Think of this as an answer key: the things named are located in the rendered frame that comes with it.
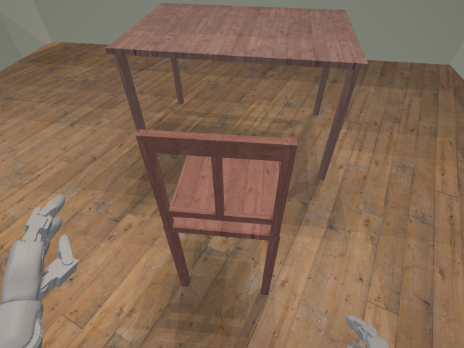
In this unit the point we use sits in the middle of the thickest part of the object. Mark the chair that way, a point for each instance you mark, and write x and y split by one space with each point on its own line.
229 186

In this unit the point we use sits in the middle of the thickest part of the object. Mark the left robot forearm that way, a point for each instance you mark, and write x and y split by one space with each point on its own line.
20 324

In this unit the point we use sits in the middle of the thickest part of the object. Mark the right robot hand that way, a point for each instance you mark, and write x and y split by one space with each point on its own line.
366 332

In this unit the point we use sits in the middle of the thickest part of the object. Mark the left robot hand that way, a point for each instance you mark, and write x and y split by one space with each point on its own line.
25 267

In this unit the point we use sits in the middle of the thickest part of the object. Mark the table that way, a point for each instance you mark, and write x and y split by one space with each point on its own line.
264 35

